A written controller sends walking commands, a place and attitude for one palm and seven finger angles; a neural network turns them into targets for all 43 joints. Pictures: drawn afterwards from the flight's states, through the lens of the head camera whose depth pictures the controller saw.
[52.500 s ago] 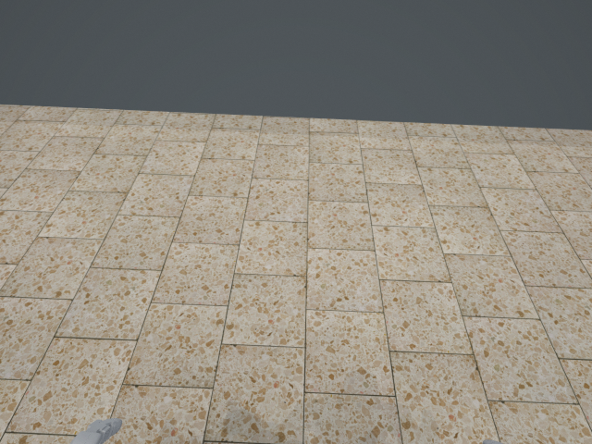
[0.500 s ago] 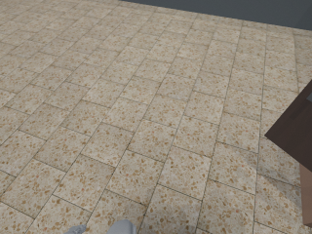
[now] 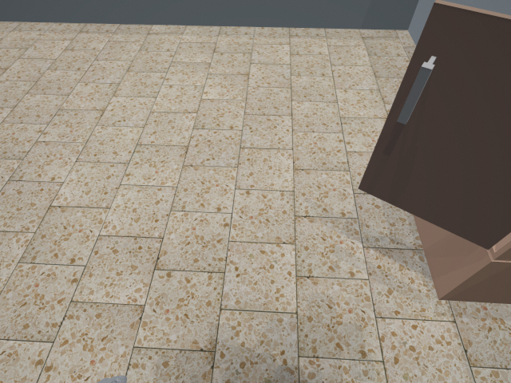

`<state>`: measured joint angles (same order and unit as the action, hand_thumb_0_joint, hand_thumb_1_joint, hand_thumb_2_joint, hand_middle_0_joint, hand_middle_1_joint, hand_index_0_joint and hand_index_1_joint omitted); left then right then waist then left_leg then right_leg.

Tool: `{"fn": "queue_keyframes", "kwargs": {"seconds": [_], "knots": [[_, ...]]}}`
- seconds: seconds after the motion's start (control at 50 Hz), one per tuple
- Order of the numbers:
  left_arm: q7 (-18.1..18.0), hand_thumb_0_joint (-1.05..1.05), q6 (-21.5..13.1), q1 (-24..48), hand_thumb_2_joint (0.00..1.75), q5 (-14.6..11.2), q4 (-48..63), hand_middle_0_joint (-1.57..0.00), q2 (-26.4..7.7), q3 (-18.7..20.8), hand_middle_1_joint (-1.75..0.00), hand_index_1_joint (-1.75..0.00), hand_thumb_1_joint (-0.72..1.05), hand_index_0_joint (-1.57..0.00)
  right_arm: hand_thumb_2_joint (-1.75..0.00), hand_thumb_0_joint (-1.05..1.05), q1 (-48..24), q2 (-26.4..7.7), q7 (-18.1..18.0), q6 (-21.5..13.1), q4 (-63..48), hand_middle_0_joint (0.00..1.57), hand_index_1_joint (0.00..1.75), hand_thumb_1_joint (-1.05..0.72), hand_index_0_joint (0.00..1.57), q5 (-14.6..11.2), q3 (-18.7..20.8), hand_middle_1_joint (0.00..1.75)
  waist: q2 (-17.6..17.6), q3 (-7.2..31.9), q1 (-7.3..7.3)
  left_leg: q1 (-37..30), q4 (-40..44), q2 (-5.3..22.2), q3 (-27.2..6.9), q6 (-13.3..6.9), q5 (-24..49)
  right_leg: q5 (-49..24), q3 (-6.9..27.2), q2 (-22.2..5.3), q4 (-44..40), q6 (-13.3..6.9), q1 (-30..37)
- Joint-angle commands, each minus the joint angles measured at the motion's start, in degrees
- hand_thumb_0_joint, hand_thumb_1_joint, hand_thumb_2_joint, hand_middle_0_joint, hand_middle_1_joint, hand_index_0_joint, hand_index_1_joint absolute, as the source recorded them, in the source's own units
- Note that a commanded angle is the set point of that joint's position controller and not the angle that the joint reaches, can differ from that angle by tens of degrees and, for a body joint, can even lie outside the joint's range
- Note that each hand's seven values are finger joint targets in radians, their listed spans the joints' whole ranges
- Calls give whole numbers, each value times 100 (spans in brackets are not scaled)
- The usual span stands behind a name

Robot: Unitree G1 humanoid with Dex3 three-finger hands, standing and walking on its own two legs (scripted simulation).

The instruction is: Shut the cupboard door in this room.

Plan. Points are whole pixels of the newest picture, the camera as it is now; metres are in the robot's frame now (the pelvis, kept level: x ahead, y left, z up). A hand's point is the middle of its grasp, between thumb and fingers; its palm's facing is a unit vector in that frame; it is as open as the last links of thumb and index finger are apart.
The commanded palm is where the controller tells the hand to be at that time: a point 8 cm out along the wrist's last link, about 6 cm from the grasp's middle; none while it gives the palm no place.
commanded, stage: turn to face it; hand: left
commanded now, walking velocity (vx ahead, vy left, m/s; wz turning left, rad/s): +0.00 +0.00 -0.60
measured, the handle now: (417, 90) +0.72 -0.33 +0.05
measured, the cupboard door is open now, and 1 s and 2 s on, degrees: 59 59 59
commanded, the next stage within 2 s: take the last steps up to it in 0.80 s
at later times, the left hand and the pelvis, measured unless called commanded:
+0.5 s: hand out of the picture +0.13 +0.19 -0.17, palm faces -0.20 -0.96 -0.21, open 7.3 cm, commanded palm none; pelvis +0.01 +0.01 +0.00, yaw -16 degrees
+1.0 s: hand (207, 364) +0.17 +0.10 -0.14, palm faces -0.45 -0.86 -0.26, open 7.3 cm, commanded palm none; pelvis +0.00 -0.03 +0.01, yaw -28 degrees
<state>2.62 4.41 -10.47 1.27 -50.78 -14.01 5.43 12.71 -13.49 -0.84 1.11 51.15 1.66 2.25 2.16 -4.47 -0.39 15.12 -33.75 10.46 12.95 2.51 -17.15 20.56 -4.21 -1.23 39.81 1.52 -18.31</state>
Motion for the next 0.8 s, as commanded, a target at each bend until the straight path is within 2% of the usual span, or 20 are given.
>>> {"fn": "queue_keyframes", "kwargs": {"seconds": [0.0, 0.02, 0.04, 0.06, 0.1, 0.14, 0.2, 0.3, 0.34, 0.38, 0.4, 0.42, 0.44, 0.46, 0.5, 0.54, 0.68, 0.72, 0.76, 0.78], "knots": [[-175, 0, -324, -821, 90, 85, 245, -20, -1462, 266, -30, -30, 90, -20, -90, 0, -315, -468, -2, -25, -650, 20, 30, -90, 20, -94, 223, 30, -2008, 693, 498, 1931, -1881, -409, -18, 194, -1788, -2596, 2642, -1837, -2265, -924, 1940], [-248, 0, -302, -1065, 90, -6, 171, -20, -1625, 272, -30, -30, 90, -20, -90, 0, -620, -644, -50, 61, -774, 20, 30, -90, 20, -79, 179, 30, -1853, 645, 663, 2092, -2889, -498, -860, 152, -2021, -3174, 2957, -2248, -2288, -1399, 1420], [-275, 0, -295, -847, 90, -12, 226, -20, -1476, 231, -30, -30, 90, -20, -90, 0, -632, -606, -47, 85, -731, 20, 30, -90, 20, -89, 185, 30, -1351, 431, 478, 2287, -3296, -412, -1245, 123, -1570, -2627, 2633, -2047, -2332, -1473, 1236], [-324, 0, -326, -474, 90, 2, 276, -20, -1262, 237, -30, -30, 90, -20, -90, 0, -568, -602, -74, 79, -625, 20, 30, -90, 20, -79, 214, 30, -1810, 465, 315, 2479, -3412, -377, -1361, 153, -1266, -2453, 2708, -1728, -2305, -1376, 1269], [-340, 0, -334, -47, 90, -27, 387, -20, -961, 115, -30, -30, 90, -20, -90, 0, -394, -685, -36, 69, -451, 20, 30, -90, 20, -58, 232, 30, -1460, 552, 91, 2186, -3351, -319, -1358, 242, -560, -2754, 1894, -1294, -2044, -1178, 1191], [-333, 0, -371, -68, 90, -23, 416, -20, -906, 93, -30, -30, 90, -20, -90, 0, -285, -586, -6, 81, -385, 20, 30, -90, 20, -62, 213, 30, -1102, 780, 38, 1814, -2980, -467, -1241, 292, -367, -2946, 1719, -1124, -1934, -1149, 1109], [-317, 0, -359, -209, 90, -1, 365, -20, -991, 106, -30, -30, 90, -20, -90, 0, -377, -510, 5, 98, -403, 20, 30, -90, 20, -62, 204, 30, -837, 707, 128, 1610, -2404, -622, -1164, 311, -357, -2460, 1935, -1080, -2023, -1205, 1009], [-305, 0, -325, -330, 90, 33, 305, -20, -1084, 152, -30, -30, 90, -20, -90, 0, -568, -495, -26, 39, -540, 20, 30, -90, 20, -104, 196, 30, -1065, 637, 227, 1316, -1375, -779, -1192, 256, -678, -2462, 2503, -1104, -1920, -1319, 987], [-307, 0, -300, -186, 90, 34, 331, -20, -1111, 179, -30, -30, 90, -20, -90, 0, -409, -489, -53, 12, -525, 20, 30, -90, 20, -132, 187, 30, -1105, 701, 145, 887, -821, -841, -1230, 200, -660, -2519, 2690, -1115, -1797, -1279, 756], [-314, 0, -271, 43, 90, 11, 344, -20, -1037, 163, -30, -30, 90, -20, -90, 0, -23, -497, -83, -33, -398, 20, 30, -90, 20, -161, 187, 30, -1026, 737, -84, 12, 301, -884, -1248, 158, 6, -2289, 2694, -903, -1486, -986, 247], [-292, 0, -242, 128, 90, -39, 401, -20, -914, 129, -30, -30, 90, -20, -90, 0, 231, -613, -111, -88, -302, 20, 30, -90, 20, -144, 194, 30, -724, 838, -184, -734, 989, -752, -1223, 109, 468, -1842, 2381, -553, -1232, -703, -223], [-262, 0, -213, -49, 90, -100, 478, -20, -561, 63, -30, -30, 90, -20, -90, 0, 291, -1034, -141, -153, -292, 20, 30, -90, 20, -82, 247, 30, 545, 983, -154, -1375, 1679, 274, -2270, -197, 414, -651, 1824, 159, -450, -392, -985], [-214, 0, -226, -58, 90, -103, 564, -20, -441, 23, -30, -30, 90, -20, -90, 0, 369, -1447, -161, -140, -386, 20, 30, -90, 20, -23, 321, 30, 1627, 897, -182, -1369, 1935, 1494, -3432, -816, 1020, 1316, 853, 606, 944, -91, -1523], [-200, 0, -214, 111, 90, -35, 564, -20, -626, 53, -30, -30, 90, -20, -90, 0, 338, -1427, -168, -105, -440, 20, 30, -90, 20, 24, 282, 30, 1026, 695, -217, -784, 1871, 1739, -3339, -1180, 1290, 1393, 882, 319, 1955, -85, -1358], [-128, 0, -173, -51, 90, 34, 383, -20, -632, 138, -30, -30, 90, -20, -90, 0, -126, -1054, -196, -157, -516, 20, 30, -90, 20, 45, 189, 30, 865, 591, 72, -549, 1720, 1193, -2537, -1103, 2113, 835, 798, 172, 2702, 40, -1371], [-78, 0, -131, -22, 90, 0, 351, -20, -510, 109, -30, -30, 90, -20, -90, 0, -184, -947, -210, -150, -521, 20, 30, -90, 20, 49, 157, 30, 794, 560, 78, -714, 1470, 859, -1790, -1014, 2627, 640, 629, 81, 2657, 111, -1353], [-63, 0, -141, 331, 90, -14, 416, -20, -236, -37, -30, -30, 90, -20, -90, 0, 341, -1032, -148, -99, -154, 20, 30, -90, 20, 36, 242, 30, 1056, 656, -180, -984, 1120, 802, -1189, -981, 2946, 497, 29, 103, 765, 56, -592], [-82, 0, -174, 204, 90, -25, 357, -20, -223, -54, -30, -30, 90, -20, -90, 0, 295, -1098, -120, -81, -114, 20, 30, -90, 20, 31, 285, 30, 1153, 704, -125, -853, 916, 866, -1145, -933, 2886, 269, -56, 140, 62, -24, -108], [-103, 0, -232, -247, 90, -14, 189, -20, -331, -19, -30, -30, 90, -20, -90, 0, 133, -1112, -95, -56, -95, 20, 30, -90, 20, -23, 302, 30, 790, 812, 136, -457, 387, 641, -854, -594, 2299, -924, -113, 176, -1220, -106, 781], [-149, 0, -293, -503, 90, 23, 92, -20, -688, 35, -30, -30, 90, -20, -90, 0, 192, -923, -56, -50, -112, 20, 30, -90, 20, -80, 286, 30, 60, 889, 215, 281, -226, 348, -666, -279, 1394, -1652, 549, -331, -1815, -284, 1635]]}}
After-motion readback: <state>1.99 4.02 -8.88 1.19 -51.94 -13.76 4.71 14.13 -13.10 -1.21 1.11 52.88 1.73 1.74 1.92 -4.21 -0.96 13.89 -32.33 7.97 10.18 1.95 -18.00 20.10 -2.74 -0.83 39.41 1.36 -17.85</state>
